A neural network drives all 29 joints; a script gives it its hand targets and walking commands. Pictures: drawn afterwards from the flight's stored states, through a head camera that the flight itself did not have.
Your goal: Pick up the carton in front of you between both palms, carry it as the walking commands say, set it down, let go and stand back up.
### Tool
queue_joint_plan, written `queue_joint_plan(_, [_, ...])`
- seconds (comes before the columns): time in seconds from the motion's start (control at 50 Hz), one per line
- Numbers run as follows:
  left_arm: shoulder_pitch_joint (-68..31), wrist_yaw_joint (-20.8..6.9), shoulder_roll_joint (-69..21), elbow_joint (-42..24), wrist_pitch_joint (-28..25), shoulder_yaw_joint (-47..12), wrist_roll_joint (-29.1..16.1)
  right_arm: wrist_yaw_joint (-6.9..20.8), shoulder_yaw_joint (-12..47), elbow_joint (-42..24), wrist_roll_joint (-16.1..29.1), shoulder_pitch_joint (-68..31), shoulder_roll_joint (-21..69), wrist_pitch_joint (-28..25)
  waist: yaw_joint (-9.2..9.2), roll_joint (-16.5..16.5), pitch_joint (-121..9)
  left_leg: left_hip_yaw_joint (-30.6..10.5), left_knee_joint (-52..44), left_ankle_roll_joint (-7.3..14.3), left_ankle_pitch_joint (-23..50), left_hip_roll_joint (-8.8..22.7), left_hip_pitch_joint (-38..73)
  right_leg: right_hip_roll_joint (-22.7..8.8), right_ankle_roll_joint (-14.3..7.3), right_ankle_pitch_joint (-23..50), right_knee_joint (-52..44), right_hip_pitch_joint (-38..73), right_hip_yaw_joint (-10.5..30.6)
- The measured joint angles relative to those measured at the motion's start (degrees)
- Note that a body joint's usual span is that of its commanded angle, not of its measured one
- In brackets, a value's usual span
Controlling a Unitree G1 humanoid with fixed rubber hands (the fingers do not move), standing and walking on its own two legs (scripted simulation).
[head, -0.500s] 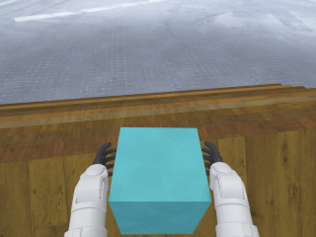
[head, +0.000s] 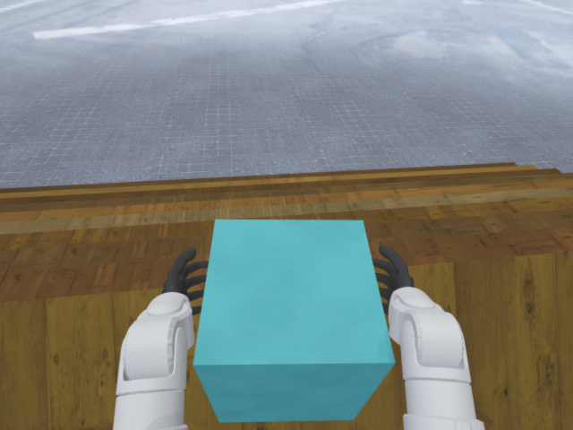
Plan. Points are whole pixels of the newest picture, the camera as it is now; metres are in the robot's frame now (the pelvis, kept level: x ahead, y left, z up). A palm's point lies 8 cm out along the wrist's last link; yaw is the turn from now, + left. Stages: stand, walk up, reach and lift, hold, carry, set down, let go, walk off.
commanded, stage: carry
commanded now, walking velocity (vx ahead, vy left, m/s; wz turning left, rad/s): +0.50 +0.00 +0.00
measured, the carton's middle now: (288, 325) +0.29 +0.00 +0.01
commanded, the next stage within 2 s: none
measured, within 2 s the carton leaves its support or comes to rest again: neither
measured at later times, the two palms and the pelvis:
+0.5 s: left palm (181, 188) +0.53 +0.19 +0.08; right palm (342, 186) +0.54 -0.11 +0.09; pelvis +0.26 +0.04 -0.01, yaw -1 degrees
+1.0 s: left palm (215, 96) +0.90 +0.17 +0.11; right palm (329, 100) +0.91 -0.13 +0.10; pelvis +0.57 +0.02 -0.02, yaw +1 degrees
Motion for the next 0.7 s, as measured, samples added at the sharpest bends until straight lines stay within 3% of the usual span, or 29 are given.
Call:
queue_joint_plan(0.08, [1.46, 0.3, 2.11, -5.54, 5.23, 0.65, -2.92, -2.05, 1.92, -4.13, 0.24, 0.14, 1.78, 4.93, 0.21, 1.83, -0.25, 1.56, -1.24, 0.23, -3.14, 1.1, 1.89, 0.23, -0.57, -6.71, 7.46, -4.79, -5.3])
queue_joint_plan(0.14, [1.24, 0.44, 0.95, -8.85, 7.84, 1.13, -3.98, -2.86, 2.57, -10.23, 0.63, 1.88, 1.49, 8.51, -0.04, 3.85, 1.48, 0.9, -2.83, -0.42, -4.21, 2.72, 4.33, 2.32, -1.01, -1.84, -0.91, -4.67, -10.01])
queue_joint_plan(0.18, [1.01, 0.71, -0.79, -10.33, 8.4, 0.17, -3.35, -2.83, 1.22, -14.44, 1.34, 3.47, 1.21, 9.97, -0.8, 4.51, 2.23, 1.11, 3.39, -0.38, -5.39, 3.74, 2.63, 2.75, -2.67, 6.37, -4.16, -2.19, -11.91])
queue_joint_plan(0.24, [1.97, 1.03, -0.3, -11.77, 10.08, -2.42, -2.8, -2.76, 0.33, -16.79, 2.28, 4.91, 1.11, 11.79, -0.57, 2.11, 2.43, 2.89, 20.05, 0.69, -8.29, 2.29, -5.35, 1.48, -3.45, 2.67, -5.92, 1.24, -12.1])
queue_joint_plan(0.28, [2.56, 1.47, -0.2, -13.47, 11.56, -2.48, -2.8, -2.75, 0.42, -16.92, 2.69, 4.38, 1.14, 12.88, -0.04, 0.71, 2.74, 4.5, 23.39, 1.24, -8.05, 1.8, -10.06, 0.64, -2.48, 2.66, -9.78, 4.5, -11.55])
queue_joint_plan(0.34, [2.22, 1.78, -0.22, -15.69, 12.92, -1.51, -2.91, -2.73, 0.77, -17.04, 2.86, 2.86, 1.3, 13.46, 1.03, -0.28, 3.42, 6.08, 17.38, 0.95, -2.75, 1.9, -15.04, -0.27, -1.48, 3.1, -15.21, 9.58, -10.7])
queue_joint_plan(0.42, [1.03, 1.76, -0.36, -16.88, 13.5, -0.31, -3.28, -2.63, 1.12, -17.76, 2.37, 1.71, 1.47, 13.63, 1.76, -0.58, 4.13, 9.07, 2.53, 1.23, 6.61, 1.6, -16.44, -1.64, 0.36, -0.38, -16.7, 15.53, -10.2])
queue_joint_plan(0.46, [0.59, 1.72, -0.41, -17.34, 13.79, 0.19, -3.36, -2.54, 1.16, -17.86, 2.11, 0.95, 1.6, 13.89, 1.73, -0.52, 4.6, 11.89, -2.83, 1.95, 9.6, 0.88, -13.99, -2.87, 1.46, -4.96, -11.72, 16.96, -10.03])
queue_joint_plan(0.5, [0.33, 1.52, -0.28, -17.07, 13.71, 1.3, -3.41, -2.46, 1.66, -16.37, 1.7, -0.01, 1.79, 13.45, 1.18, -1.01, 4.93, 13.4, 0.18, 4.97, 12.84, 0.5, -12.98, -4.95, 1.18, -7.79, 2.22, 13.39, -9.22])
queue_joint_plan(0.54, [0.23, 1.36, -0.37, -15.78, 13.73, 2.08, -3.39, -2.42, 1.86, -14.69, 1.24, -0.32, 1.83, 13.37, 0.59, -0.26, 5.65, 13.33, 1.99, 6.57, 7.51, 0.61, -11.53, -3.61, 0.05, -6.13, 20.44, 4.98, -5.44])
queue_joint_plan(0.58, [0.45, 1.23, -0.43, -14.88, 13.83, 1.81, -3.13, -2.39, 1.82, -14.25, 1.2, 0.41, 1.72, 13.44, -0.1, 0.49, 6.55, 13.22, -0.67, 5.97, 6.97, 0.64, -8.7, -2.56, -1.33, -3.32, 31.1, -2.95, -4.76])
queue_joint_plan(0.62, [0.68, 1.17, -0.36, -14.45, 13.57, 0.94, -2.94, -2.38, 1.61, -14.75, 1.37, 1.38, 1.58, 13.3, -0.84, 1.02, 7.27, 12.98, -4.57, 5.79, 7.54, 0.47, -5.39, -2.51, -2.12, 0.29, 32.65, -9.09, -5.56])
queue_joint_plan(0.7, [-0.1, 1.11, -0.49, -14.43, 12.02, -0.12, -2.57, -2.37, 0.49, -16.05, 2.04, 1.55, 1.51, 11.97, -2.02, 1.85, 8.0, 11.68, -10.26, 5.5, 6.79, 0.46, 0.59, -2.46, -2.46, 4.44, 25.99, -17.35, -6.89])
